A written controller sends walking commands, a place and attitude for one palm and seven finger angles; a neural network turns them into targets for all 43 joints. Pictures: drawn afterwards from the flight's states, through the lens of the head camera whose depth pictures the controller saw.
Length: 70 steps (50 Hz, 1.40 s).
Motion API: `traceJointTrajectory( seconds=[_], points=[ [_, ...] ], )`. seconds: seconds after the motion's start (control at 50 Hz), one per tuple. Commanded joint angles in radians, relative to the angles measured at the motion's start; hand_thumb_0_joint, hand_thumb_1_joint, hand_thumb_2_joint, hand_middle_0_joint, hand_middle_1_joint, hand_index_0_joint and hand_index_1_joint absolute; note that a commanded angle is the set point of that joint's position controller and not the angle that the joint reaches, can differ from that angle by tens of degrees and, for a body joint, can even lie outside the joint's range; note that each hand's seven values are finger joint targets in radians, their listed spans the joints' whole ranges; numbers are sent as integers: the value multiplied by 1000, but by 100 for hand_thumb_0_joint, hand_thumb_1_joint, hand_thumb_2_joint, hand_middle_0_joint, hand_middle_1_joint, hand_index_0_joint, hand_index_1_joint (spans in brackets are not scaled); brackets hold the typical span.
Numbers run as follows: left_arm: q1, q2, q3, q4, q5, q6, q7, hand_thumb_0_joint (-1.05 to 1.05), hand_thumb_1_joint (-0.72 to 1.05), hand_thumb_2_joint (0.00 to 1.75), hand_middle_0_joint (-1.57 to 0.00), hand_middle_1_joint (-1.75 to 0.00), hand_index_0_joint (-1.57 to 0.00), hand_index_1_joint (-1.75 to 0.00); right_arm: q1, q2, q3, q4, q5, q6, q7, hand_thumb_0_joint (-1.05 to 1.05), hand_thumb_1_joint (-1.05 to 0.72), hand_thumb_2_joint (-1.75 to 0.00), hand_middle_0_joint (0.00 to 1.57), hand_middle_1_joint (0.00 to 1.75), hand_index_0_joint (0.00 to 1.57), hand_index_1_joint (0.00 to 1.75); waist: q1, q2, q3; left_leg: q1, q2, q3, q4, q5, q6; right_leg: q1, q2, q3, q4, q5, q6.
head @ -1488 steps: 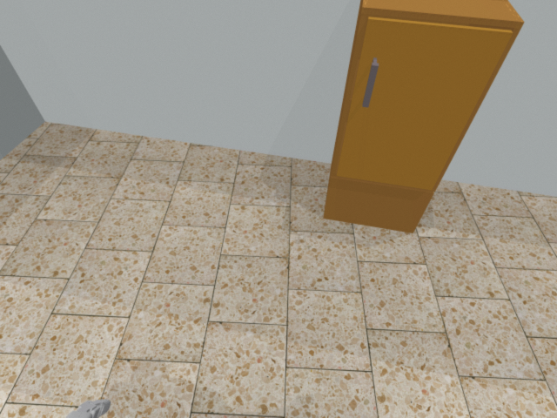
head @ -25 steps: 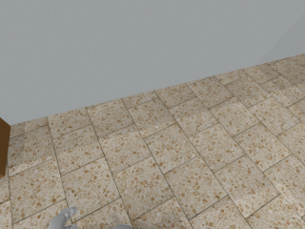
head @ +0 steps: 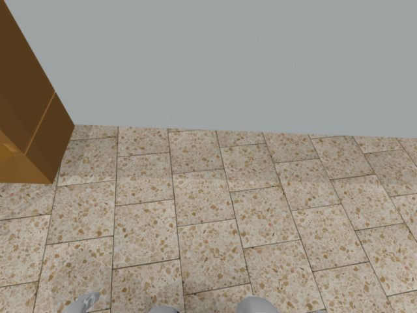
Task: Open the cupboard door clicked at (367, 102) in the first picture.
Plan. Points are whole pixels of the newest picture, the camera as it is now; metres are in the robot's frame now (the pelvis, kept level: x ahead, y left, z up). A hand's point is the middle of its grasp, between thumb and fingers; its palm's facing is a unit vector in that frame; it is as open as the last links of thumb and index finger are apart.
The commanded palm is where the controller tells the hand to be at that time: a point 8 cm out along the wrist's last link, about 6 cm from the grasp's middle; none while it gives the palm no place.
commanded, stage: turn to face it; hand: left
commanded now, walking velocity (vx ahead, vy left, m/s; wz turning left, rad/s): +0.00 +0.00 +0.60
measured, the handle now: out of the picture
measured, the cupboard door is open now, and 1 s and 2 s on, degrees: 49 49 49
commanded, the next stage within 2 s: take the last steps up to it in 1.34 s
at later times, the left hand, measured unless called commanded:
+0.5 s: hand out of the picture +0.01 +0.21 -0.19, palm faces +0.33 -0.92 -0.22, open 7.4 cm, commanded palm none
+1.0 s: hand out of the picture -0.03 +0.16 -0.17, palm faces +0.60 -0.77 -0.22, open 7.4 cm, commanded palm none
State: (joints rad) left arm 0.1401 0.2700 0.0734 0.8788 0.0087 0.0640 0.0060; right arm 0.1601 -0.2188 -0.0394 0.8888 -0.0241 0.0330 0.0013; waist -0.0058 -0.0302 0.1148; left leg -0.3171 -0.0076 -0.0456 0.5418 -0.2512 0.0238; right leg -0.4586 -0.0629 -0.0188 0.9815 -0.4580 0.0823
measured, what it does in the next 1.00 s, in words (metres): steps on the spot, turning left: right foot, then left foot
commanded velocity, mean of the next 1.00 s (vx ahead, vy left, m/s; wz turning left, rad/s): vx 0.00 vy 0.00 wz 0.57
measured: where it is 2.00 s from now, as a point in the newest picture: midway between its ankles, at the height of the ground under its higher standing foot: outside the picture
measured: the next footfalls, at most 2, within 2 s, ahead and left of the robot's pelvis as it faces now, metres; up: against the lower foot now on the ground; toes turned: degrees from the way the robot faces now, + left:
right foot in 0.14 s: +0.05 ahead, -0.16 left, +0.00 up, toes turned +4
left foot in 0.40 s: +0.04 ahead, +0.10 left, +0.00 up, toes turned +20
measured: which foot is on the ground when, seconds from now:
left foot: down 0.00-0.14, up 0.16-0.38, down 0.40-0.74, up 0.76-1.00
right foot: up 0.00-0.12, down 0.14-0.40, up 0.42-0.72, down 0.74-1.00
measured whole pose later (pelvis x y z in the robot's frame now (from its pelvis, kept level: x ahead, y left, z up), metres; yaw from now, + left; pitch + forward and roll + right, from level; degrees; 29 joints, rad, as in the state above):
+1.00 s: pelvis +0.03 -0.04 +0.00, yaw +38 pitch +0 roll +1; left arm 0.22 0.22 0.04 0.87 0.02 0.01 0.01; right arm 0.14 -0.24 -0.07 0.91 -0.01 0.07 0.03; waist -0.01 -0.05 0.11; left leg -0.36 0.00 0.08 0.73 -0.42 -0.05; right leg -0.21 -0.14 -0.15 0.56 -0.34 0.05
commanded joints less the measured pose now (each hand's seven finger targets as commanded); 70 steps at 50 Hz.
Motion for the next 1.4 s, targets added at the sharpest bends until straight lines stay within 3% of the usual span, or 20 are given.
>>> traceJointTrajectory(
  seconds=[0.0,0.08,0.12,0.18,0.28,0.34,0.36,0.38,0.4,0.5,0.68,0.72,0.78,0.94,0.98,1.02,1.08,1.3,1.36,1.38],
  points=[
    [-1,55,10,-96,0,-33,0,0,90,90,-20,-30,-20,-30,18,-234,-77,-58,-5,-11,-14,0,-90,-90,20,30,20,30,-17,200,-182,106,215,-264,-159,316,129,86,35,-9,-189,22,-8],
    [126,113,28,-73,4,-54,12,0,90,90,-20,-30,-20,-30,-44,-194,-78,-84,11,1,-7,0,-90,-90,20,30,20,30,50,85,-182,-113,111,-240,-17,107,41,402,-9,40,-595,192,-38],
    [126,231,43,-89,22,-61,20,0,90,90,-20,-30,-20,-30,-46,-132,-71,-119,13,0,8,0,-90,-90,20,30,20,30,63,-242,-165,-261,-46,4,430,-368,-62,370,-431,383,-755,224,-231],
    [33,133,20,-104,14,-65,26,0,90,90,-20,-30,-20,-30,-51,-124,-67,-86,6,18,18,0,-90,-90,20,30,20,30,5,-245,-105,-270,35,12,650,-263,-74,295,-294,154,-655,478,-226],
    [112,169,32,-68,20,-70,21,0,90,90,-20,-30,-20,-30,-109,-68,-38,-94,17,5,31,0,-90,-90,20,30,20,30,47,-183,-143,-135,12,136,234,-225,-83,411,-276,8,-521,819,-185],
    [107,180,37,-62,7,-63,13,0,90,90,-20,-30,-20,-30,-17,-104,-43,-73,13,-4,29,0,-90,-90,20,30,20,30,-5,-121,-183,82,-8,143,-44,7,-57,324,-252,-68,-371,724,-102],
    [92,153,34,-84,0,-57,9,0,90,90,-20,-30,-20,-30,52,-180,-62,-63,6,-13,26,0,-90,-90,20,30,20,30,-47,44,-229,259,114,-10,-106,227,0,154,-202,-122,-208,521,-42],
    [57,75,11,-132,-5,-52,2,0,90,90,-20,-30,-20,-30,143,-298,-92,-55,-2,-17,18,0,-90,-90,20,30,20,30,-93,345,-245,368,399,-394,-150,618,169,-115,-55,-141,31,-164,33],
    [2,95,8,-158,6,-42,8,0,90,90,-20,-30,-20,-30,189,-332,-97,-33,-3,-8,9,0,-90,-90,20,30,20,30,-110,236,-248,308,453,-419,-148,511,244,-130,-51,-21,150,-232,11],
    [2,69,14,-94,4,-33,2,0,90,90,-20,-30,-20,-30,32,-226,-63,-68,-3,-23,-19,0,-90,-90,20,30,20,30,-24,188,-189,176,248,-245,-160,403,143,-75,-31,27,107,-3,5],
    [119,81,22,-71,1,-46,7,0,90,90,-20,-30,-20,-30,-48,-214,-79,-82,4,3,-7,0,-90,-90,20,30,20,30,39,159,-177,-80,140,-284,-102,90,71,339,51,-13,-498,169,-30],
    [142,218,49,-81,24,-60,20,0,90,90,-20,-30,-20,-30,-56,-115,-67,-114,15,4,7,0,-90,-90,20,30,20,30,67,-258,-146,-311,-76,-9,271,-284,-64,427,-348,383,-769,66,-185],
    [24,142,23,-112,12,-62,24,0,90,90,-20,-30,-20,-30,-45,-138,-75,-83,2,20,20,0,-90,-90,20,30,20,30,2,-245,-92,-278,21,-8,669,-238,-64,244,-306,232,-717,224,-225],
    [141,176,32,-43,17,-69,17,0,90,90,-20,-30,-20,-30,-74,-62,-35,-75,16,0,27,0,-90,-90,20,30,20,30,39,-178,-156,-62,-13,155,102,-152,-71,410,-268,-18,-480,811,-159],
    [107,167,32,-53,2,-64,11,0,90,90,-20,-30,-20,-30,19,-117,-44,-49,11,-10,22,0,-90,-90,20,30,20,30,-22,-99,-198,163,17,115,-97,102,-40,280,-237,-80,-336,692,-81],
    [51,61,-5,-117,-2,-52,7,0,90,90,-20,-30,-20,-30,151,-287,-82,-34,2,-16,9,0,-90,-90,20,30,20,30,-84,311,-248,366,429,-360,-145,705,203,-96,-55,-95,34,-207,21],
    [-12,70,5,-83,1,-34,13,0,90,90,-20,-30,-20,-30,74,-238,-67,-35,-4,-20,-23,0,-90,-90,20,30,20,30,-56,250,-175,187,335,-279,-160,479,197,-97,-55,28,153,-100,-4],
    [142,40,2,7,2,-47,5,0,90,90,-20,-30,-20,-30,-28,-176,-48,-21,5,-11,-19,0,-90,-90,20,30,20,30,34,144,-170,7,182,-176,-113,210,86,316,40,-45,-473,201,-34],
    [153,193,24,-4,22,-66,13,0,90,90,-20,-30,-20,-30,-28,-91,-36,-51,15,-5,0,0,-90,-90,20,30,20,30,46,-214,-129,-144,-37,33,304,-320,-45,302,-375,337,-743,275,-236],
    [129,162,20,-9,19,-74,18,0,90,90,-20,-30,-20,-30,-37,-100,-44,-37,11,7,1,0,-90,-90,20,30,20,30,44,-203,-123,-146,-15,4,452,-316,-42,243,-357,330,-747,254,-268]
  ],
)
